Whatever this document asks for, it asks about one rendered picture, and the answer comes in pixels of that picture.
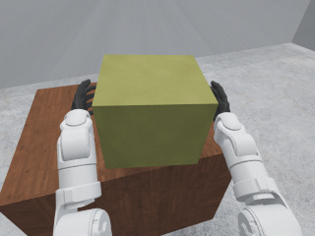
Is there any pedestal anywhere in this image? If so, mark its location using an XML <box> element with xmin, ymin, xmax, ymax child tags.
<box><xmin>0</xmin><ymin>82</ymin><xmax>232</xmax><ymax>236</ymax></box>

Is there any right robot hand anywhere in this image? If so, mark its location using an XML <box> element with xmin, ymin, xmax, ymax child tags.
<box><xmin>210</xmin><ymin>81</ymin><xmax>230</xmax><ymax>122</ymax></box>

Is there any carton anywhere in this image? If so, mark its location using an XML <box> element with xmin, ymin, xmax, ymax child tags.
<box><xmin>92</xmin><ymin>54</ymin><xmax>219</xmax><ymax>169</ymax></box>

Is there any robot left upper arm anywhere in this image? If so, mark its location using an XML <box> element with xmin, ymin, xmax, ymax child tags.
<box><xmin>53</xmin><ymin>207</ymin><xmax>112</xmax><ymax>236</ymax></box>

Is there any left robot hand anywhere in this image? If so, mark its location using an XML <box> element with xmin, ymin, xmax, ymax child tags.
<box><xmin>71</xmin><ymin>79</ymin><xmax>96</xmax><ymax>116</ymax></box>

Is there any robot right upper arm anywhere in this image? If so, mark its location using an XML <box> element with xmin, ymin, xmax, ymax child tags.
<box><xmin>237</xmin><ymin>204</ymin><xmax>302</xmax><ymax>236</ymax></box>

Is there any right robot forearm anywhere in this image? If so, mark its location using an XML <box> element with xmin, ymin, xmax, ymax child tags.
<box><xmin>214</xmin><ymin>112</ymin><xmax>303</xmax><ymax>236</ymax></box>

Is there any left robot forearm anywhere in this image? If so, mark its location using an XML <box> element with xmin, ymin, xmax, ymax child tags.
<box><xmin>52</xmin><ymin>109</ymin><xmax>101</xmax><ymax>236</ymax></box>

